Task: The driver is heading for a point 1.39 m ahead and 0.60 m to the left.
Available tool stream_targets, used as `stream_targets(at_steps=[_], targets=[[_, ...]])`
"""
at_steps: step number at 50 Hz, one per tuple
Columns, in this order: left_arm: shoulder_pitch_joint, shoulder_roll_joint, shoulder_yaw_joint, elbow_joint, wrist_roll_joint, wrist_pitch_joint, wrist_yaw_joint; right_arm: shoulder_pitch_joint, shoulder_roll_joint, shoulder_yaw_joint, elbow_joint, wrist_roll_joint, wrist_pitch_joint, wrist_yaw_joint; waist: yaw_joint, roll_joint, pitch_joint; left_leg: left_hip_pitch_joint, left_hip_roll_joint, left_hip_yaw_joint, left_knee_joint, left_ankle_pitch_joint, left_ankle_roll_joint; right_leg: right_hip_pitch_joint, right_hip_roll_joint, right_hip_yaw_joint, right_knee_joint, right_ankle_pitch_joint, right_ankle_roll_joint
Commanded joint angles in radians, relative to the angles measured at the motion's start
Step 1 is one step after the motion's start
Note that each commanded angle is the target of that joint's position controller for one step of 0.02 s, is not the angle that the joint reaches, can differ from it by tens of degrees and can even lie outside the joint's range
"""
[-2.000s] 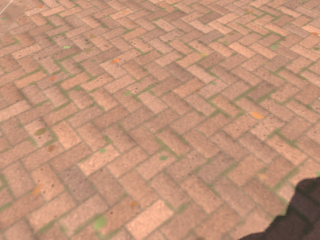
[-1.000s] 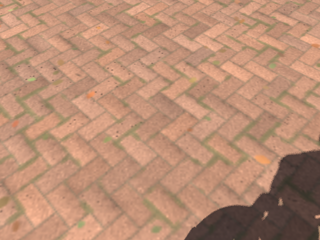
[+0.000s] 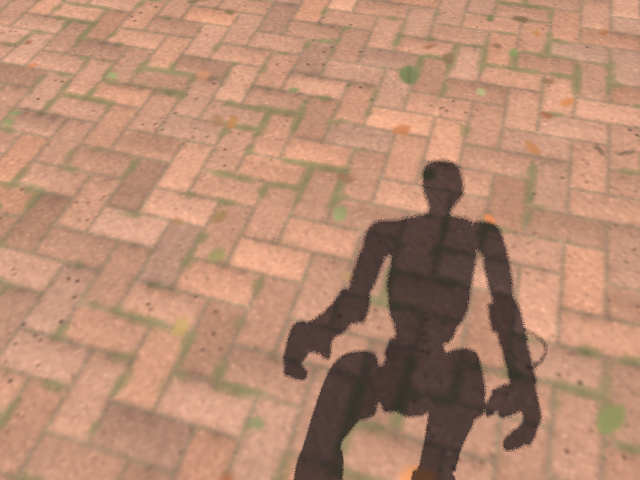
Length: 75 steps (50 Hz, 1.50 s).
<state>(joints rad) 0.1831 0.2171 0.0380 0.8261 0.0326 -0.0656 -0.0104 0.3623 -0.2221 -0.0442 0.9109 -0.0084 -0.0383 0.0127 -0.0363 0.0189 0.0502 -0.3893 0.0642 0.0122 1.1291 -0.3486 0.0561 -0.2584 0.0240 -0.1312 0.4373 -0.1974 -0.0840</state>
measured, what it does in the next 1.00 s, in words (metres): walks ahead, turning left: left foot, then right foot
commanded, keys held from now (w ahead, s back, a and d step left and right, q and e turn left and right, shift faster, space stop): w+q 0.44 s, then q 0.56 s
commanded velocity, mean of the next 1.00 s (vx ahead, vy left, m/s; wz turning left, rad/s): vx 0.33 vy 0.00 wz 0.51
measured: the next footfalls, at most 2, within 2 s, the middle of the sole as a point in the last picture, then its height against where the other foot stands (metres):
left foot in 0.40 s outside the picture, level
right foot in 0.94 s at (312, 427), level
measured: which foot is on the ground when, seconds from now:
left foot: up 0.00-0.38, down 0.40-0.94, up 0.96-1.00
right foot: down 0.00-0.40, up 0.42-0.92, down 0.94-1.00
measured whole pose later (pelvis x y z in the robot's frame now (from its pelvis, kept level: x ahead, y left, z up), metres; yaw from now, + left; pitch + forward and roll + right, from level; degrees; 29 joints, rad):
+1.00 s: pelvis +0.43 +0.07 -0.01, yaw +36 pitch +0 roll +1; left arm 0.13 0.27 0.01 0.70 0.01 -0.02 0.04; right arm 0.27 -0.33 -0.09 0.76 -0.01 0.03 -0.02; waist -0.05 0.03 0.08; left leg -0.30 -0.18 -0.15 0.94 -0.56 0.04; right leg -0.38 0.01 0.00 0.56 -0.18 -0.04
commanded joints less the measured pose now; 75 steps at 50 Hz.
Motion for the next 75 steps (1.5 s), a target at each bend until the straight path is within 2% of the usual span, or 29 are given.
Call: stream_targets(at_steps=[1, 9, 14, 17, 19, 20, 21, 22, 23, 25, 27, 29, 40, 45, 46, 47, 48, 49, 51, 53, 58, 62, 65, 67, 68, 69, 70, 72, 75], targets=[[0.088, 0.086, 0.021, -0.007, -0.015, -0.036, 0.01, 0.074, -0.063, -0.025, -0.022, -0.016, 0.021, 0.016, 0.013, -0.091, -0.048, -0.131, 0.036, -0.04, 0.005, 0.082, -0.004, 0.136, -0.27, 0.192, -0.271, 0.259, -0.065], [0.176, 0.096, 0.024, 0.049, -0.017, -0.051, 0.022, -0.188, -0.035, -0.016, -0.107, -0.019, 0.026, 0.042, 0.04, -0.083, 0.049, -0.296, 0.037, 0.012, -0.257, 0.353, -0.02, 0.187, -0.242, -0.014, -0.31, 0.346, -0.049], [0.253, 0.132, 0.028, 0.09, -0.013, -0.038, 0.037, -0.32, -0.035, -0.003, -0.17, -0.028, 0.022, 0.056, 0.074, -0.079, 0.069, -0.253, -0.005, 0.115, -0.456, 0.322, 0.036, 0.318, -0.279, -0.092, -0.249, 0.558, -0.031], [0.232, 0.177, 0.037, 0.092, -0.008, -0.023, 0.048, -0.251, -0.063, -0.015, -0.165, -0.029, 0.025, 0.046, 0.026, -0.118, 0.0, -0.123, -0.096, 0.171, -0.482, 0.168, 0.099, 0.397, -0.292, -0.133, -0.058, 0.992, -0.019], [0.212, 0.207, 0.046, 0.083, -0.006, -0.003, 0.046, -0.076, -0.106, -0.04, -0.121, -0.031, 0.016, 0.032, -0.054, -0.115, -0.11, 0.088, -0.157, 0.159, -0.541, 0.082, 0.152, 0.358, -0.295, -0.133, 0.249, 1.002, -0.022], [0.186, 0.206, 0.046, 0.064, -0.01, 0.0, 0.04, 0.069, -0.16, -0.064, -0.079, -0.043, 0.008, 0.019, -0.131, -0.047, -0.185, 0.313, -0.119, 0.06, -0.637, 0.09, 0.195, 0.201, -0.264, -0.143, 0.519, 0.765, 0.006], [0.23, 0.085, 0.021, 0.0, -0.026, -0.007, 0.023, 0.081, -0.291, -0.1, -0.081, -0.048, 0.011, 0.006, -0.07, 0.18, -0.264, 0.631, 0.189, -0.416, -0.664, 0.102, 0.336, -0.23, -0.098, -0.128, 0.907, -0.07, 0.064], [0.127, 0.139, 0.031, -0.049, -0.02, -0.021, 0.014, 0.074, -0.312, -0.105, -0.095, -0.007, 0.022, 0.011, -0.087, 0.115, -0.327, 0.687, 0.277, -0.782, -0.831, 0.124, 0.41, -0.426, 0.023, 0.11, 1.076, -0.312, 0.082], [0.054, 0.134, 0.026, -0.076, -0.025, -0.034, 0.011, 0.014, -0.287, -0.098, -0.097, 0.0, 0.025, 0.001, -0.068, 0.035, -0.176, 0.586, 0.273, -0.607, -0.845, 0.275, 0.378, -0.509, -0.053, 0.172, 1.048, -0.22, 0.075], [0.092, 0.126, 0.023, -0.053, -0.024, -0.036, 0.021, -0.071, -0.187, -0.07, -0.102, 0.004, 0.014, -0.009, 0.023, -0.072, -0.042, 0.347, 0.187, -0.374, -0.826, 0.705, 0.288, -0.395, -0.11, 0.163, 0.884, -0.15, 0.085], [0.132, 0.118, 0.022, -0.049, 0.006, 0.007, 0.023, -0.11, -0.151, -0.053, -0.113, 0.012, 0.0, -0.01, 0.069, -0.051, -0.059, 0.243, 0.114, -0.25, -0.824, 0.875, 0.244, -0.281, -0.117, 0.166, 0.79, -0.155, 0.112], [0.136, 0.101, 0.019, -0.06, 0.008, 0.036, 0.02, -0.091, -0.182, -0.058, -0.11, 0.01, -0.013, -0.006, 0.082, -0.025, -0.084, 0.223, 0.075, -0.203, -0.81, 1.012, 0.229, -0.266, -0.101, 0.146, 0.719, -0.136, 0.131], [-0.112, 0.138, 0.005, -0.168, -0.014, 0.053, 0.027, 0.019, -0.218, -0.068, -0.141, -0.004, 0.04, -0.028, -0.024, 0.067, -0.095, 0.368, 0.056, -0.319, -0.693, 0.939, 0.15, -0.354, -0.044, 0.167, 0.378, 0.0, 0.128], [-0.005, 0.17, 0.008, -0.156, -0.023, 0.031, 0.041, -0.081, -0.237, -0.074, -0.188, -0.006, 0.053, -0.029, 0.045, 0.088, -0.075, 0.297, 0.015, -0.42, -0.576, 0.823, 0.088, -0.103, 0.008, 0.186, 0.088, -0.026, 0.075], [0.067, 0.182, 0.012, -0.143, -0.012, 0.019, 0.049, -0.127, -0.23, -0.071, -0.206, 0.01, 0.046, -0.027, 0.095, 0.062, -0.092, 0.22, -0.034, -0.408, -0.492, 0.744, 0.045, 0.056, -0.023, 0.209, -0.049, 0.132, 0.056], [0.134, 0.27, 0.03, -0.15, -0.002, 0.012, 0.063, -0.091, -0.161, -0.051, -0.24, 0.025, 0.038, -0.025, 0.089, -0.127, -0.202, 0.118, -0.115, -0.293, -0.25, 0.404, -0.008, 0.26, -0.288, 0.421, -0.057, 0.446, -0.011], [0.101, 0.305, 0.035, -0.165, -0.024, 0.036, 0.056, 0.041, -0.154, -0.056, -0.237, 0.021, 0.052, -0.032, 0.019, -0.313, -0.271, -0.053, -0.295, -0.132, -0.073, -0.371, -0.029, 0.331, -0.492, 0.686, -0.065, 0.809, -0.174], [0.099, 0.243, 0.027, -0.167, -0.036, 0.051, 0.049, 0.068, -0.21, -0.064, -0.195, -0.022, 0.069, -0.038, 0.005, -0.176, -0.24, -0.078, -0.201, -0.124, 0.072, -0.347, -0.038, 0.266, -0.488, 0.665, -0.051, 0.74, -0.207], [0.003, 0.153, 0.0, -0.191, -0.026, 0.065, 0.052, -0.023, -0.21, -0.069, -0.193, -0.02, 0.09, -0.019, -0.002, -0.085, -0.114, -0.083, -0.147, -0.109, 0.092, -0.195, -0.064, 0.126, -0.346, 0.427, -0.099, 0.477, -0.141], [-0.035, 0.17, 0.005, -0.199, -0.009, 0.068, 0.058, -0.042, -0.196, -0.063, -0.204, -0.008, 0.107, 0.005, -0.001, -0.178, -0.081, -0.071, -0.134, -0.077, 0.098, -0.109, -0.094, 0.063, -0.264, 0.298, -0.132, 0.391, -0.112], [0.03, 0.189, 0.018, -0.171, -0.009, 0.058, 0.047, -0.098, -0.163, -0.043, -0.231, -0.005, 0.116, 0.015, 0.028, -0.16, -0.111, -0.06, -0.134, -0.069, -0.042, -0.089, -0.1, 0.094, -0.281, 0.244, -0.14, 0.334, -0.141], [0.044, 0.222, 0.033, -0.158, -0.002, 0.063, 0.018, -0.135, -0.143, -0.019, -0.242, -0.02, 0.111, 0.036, 0.051, -0.218, -0.098, 0.05, -0.111, -0.01, -0.31, -0.122, -0.055, 0.022, -0.274, 0.276, -0.251, -0.281, -0.115], [0.068, 0.24, 0.044, -0.135, -0.004, 0.077, -0.001, -0.103, -0.134, -0.004, -0.217, -0.014, 0.087, 0.036, 0.036, -0.18, -0.066, 0.218, -0.127, 0.05, -0.526, -0.097, 0.001, -0.069, -0.271, 0.262, -0.257, -0.349, -0.097], [0.054, 0.208, 0.041, -0.126, -0.016, 0.086, -0.002, 0.002, -0.115, 0.007, -0.159, -0.018, 0.062, 0.026, -0.029, -0.104, -0.025, 0.424, -0.14, 0.063, -0.757, 0.009, 0.05, -0.216, -0.208, 0.193, -0.164, -0.442, -0.044], [0.029, 0.142, 0.025, -0.144, -0.013, 0.079, -0.008, 0.072, -0.153, 0.002, -0.134, -0.027, 0.05, 0.018, -0.057, 0.044, -0.009, 0.517, -0.013, -0.136, -0.879, -0.163, 0.072, -0.347, -0.134, 0.109, 0.042, -0.421, 0.001], [0.008, 0.045, -0.003, -0.19, -0.013, 0.067, -0.017, 0.096, -0.247, -0.014, -0.156, -0.028, 0.044, 0.011, -0.056, 0.235, -0.021, 0.551, 0.279, -0.554, -1.022, -0.465, 0.131, -0.52, -0.022, 0.008, 0.336, -0.409, 0.054], [-0.076, 0.165, 0.026, -0.214, -0.001, 0.066, -0.01, 0.071, -0.314, -0.042, -0.15, -0.03, 0.045, -0.006, -0.074, 0.159, 0.125, 0.341, 0.322, -0.651, -1.095, -0.545, 0.211, -0.584, -0.046, 0.116, 0.4, -0.274, 0.054], [-0.024, 0.195, 0.042, -0.179, -0.014, 0.054, -0.029, -0.038, -0.217, -0.015, -0.153, -0.014, 0.021, -0.012, 0.017, 0.133, 0.15, 0.325, 0.205, -0.467, -1.097, -0.329, 0.16, -0.532, -0.081, 0.157, 0.427, -0.106, 0.063], [0.037, 0.175, 0.045, -0.121, 0.009, 0.05, -0.04, -0.015, -0.17, -0.004, -0.135, -0.001, -0.018, -0.012, 0.031, 0.083, 0.043, 0.397, 0.12, -0.276, -1.062, 0.007, 0.135, -0.462, -0.078, 0.116, 0.499, -0.002, 0.081]])
Keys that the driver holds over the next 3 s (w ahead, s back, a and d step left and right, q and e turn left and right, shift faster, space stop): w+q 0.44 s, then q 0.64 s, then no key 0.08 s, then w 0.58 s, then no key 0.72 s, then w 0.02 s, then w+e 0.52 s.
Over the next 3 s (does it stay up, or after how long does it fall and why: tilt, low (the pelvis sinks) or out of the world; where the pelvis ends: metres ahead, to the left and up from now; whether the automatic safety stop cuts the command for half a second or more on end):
stays up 0.83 0.31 0.00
